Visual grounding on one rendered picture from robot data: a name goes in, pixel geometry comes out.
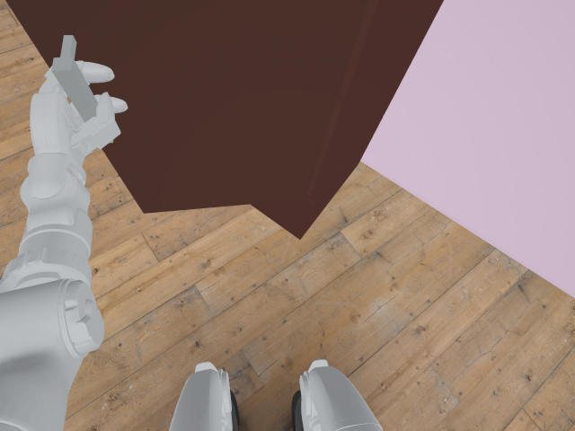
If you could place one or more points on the robot right thigh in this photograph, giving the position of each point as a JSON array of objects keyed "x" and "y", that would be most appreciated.
[{"x": 328, "y": 394}]

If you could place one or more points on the cupboard door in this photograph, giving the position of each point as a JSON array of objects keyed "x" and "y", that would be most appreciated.
[{"x": 229, "y": 101}]

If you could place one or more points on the left robot forearm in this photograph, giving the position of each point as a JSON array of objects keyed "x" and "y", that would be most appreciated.
[{"x": 57, "y": 240}]

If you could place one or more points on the robot left thigh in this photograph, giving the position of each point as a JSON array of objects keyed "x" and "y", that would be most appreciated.
[{"x": 204, "y": 398}]

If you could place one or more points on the handle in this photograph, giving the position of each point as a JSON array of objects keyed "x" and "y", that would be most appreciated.
[{"x": 72, "y": 80}]

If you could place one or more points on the left robot upper arm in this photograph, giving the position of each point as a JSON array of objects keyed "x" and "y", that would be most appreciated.
[{"x": 45, "y": 332}]

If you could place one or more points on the left robot hand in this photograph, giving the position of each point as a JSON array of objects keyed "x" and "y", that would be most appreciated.
[{"x": 54, "y": 122}]

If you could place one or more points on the robot thigh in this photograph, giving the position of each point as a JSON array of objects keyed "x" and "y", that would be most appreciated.
[
  {"x": 204, "y": 398},
  {"x": 328, "y": 394}
]

